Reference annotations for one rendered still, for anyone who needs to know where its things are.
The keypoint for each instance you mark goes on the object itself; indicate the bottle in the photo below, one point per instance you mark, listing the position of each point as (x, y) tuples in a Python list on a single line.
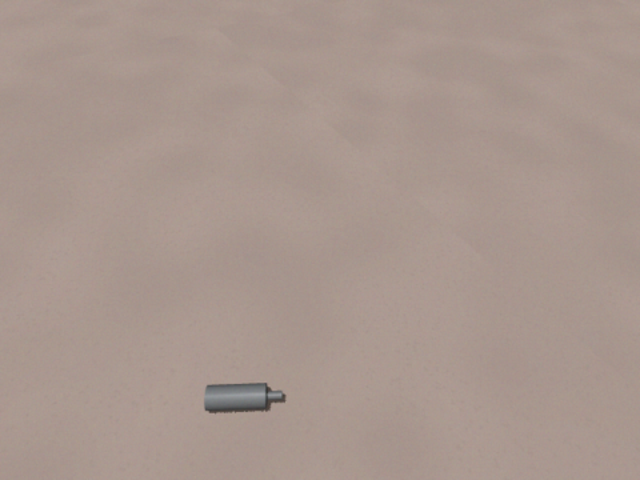
[(238, 396)]

